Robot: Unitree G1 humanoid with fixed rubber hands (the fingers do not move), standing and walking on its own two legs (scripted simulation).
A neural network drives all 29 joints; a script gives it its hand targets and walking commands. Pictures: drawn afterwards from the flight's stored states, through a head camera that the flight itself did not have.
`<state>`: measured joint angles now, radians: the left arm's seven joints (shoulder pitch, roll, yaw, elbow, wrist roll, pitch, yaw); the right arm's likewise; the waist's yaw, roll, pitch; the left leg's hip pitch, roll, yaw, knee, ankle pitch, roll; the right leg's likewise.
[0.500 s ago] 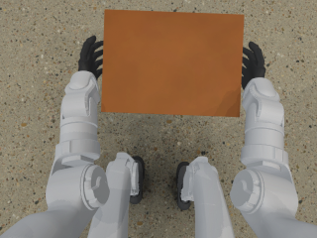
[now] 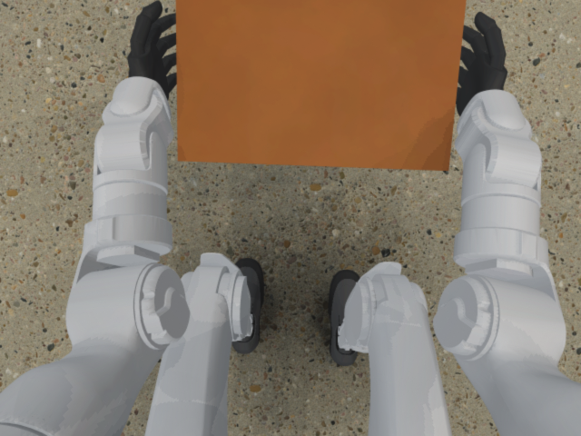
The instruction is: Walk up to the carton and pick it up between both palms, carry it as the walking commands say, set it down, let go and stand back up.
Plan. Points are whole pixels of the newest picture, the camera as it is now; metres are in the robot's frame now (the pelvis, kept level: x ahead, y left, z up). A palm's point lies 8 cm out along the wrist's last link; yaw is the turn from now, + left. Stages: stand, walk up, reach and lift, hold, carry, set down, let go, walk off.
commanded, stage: set down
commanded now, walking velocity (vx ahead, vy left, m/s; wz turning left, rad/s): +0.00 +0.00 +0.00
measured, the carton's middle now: (311, 88) +0.54 +0.00 -0.19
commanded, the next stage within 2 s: none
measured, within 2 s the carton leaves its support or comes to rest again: rests again in 1.42 s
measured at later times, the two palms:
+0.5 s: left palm (178, 88) +0.53 +0.19 -0.19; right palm (445, 96) +0.54 -0.18 -0.19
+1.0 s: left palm (187, 90) +0.54 +0.19 -0.24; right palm (430, 97) +0.55 -0.18 -0.24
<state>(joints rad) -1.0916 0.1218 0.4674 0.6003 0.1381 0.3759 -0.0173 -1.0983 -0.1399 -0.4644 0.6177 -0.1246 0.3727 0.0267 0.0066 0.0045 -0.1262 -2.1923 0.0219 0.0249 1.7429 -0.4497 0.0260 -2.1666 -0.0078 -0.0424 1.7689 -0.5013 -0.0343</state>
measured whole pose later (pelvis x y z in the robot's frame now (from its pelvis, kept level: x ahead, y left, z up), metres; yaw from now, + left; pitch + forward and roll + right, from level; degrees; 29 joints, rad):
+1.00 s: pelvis +0.00 +0.00 -0.10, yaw +0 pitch +41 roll +0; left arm -1.34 0.32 0.26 0.87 -0.11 0.25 0.07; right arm -1.36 -0.34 -0.22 0.88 0.09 0.25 -0.07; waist 0.01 0.00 0.24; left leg -2.31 0.02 0.03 2.14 -0.55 0.03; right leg -2.29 0.00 -0.03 2.17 -0.60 -0.03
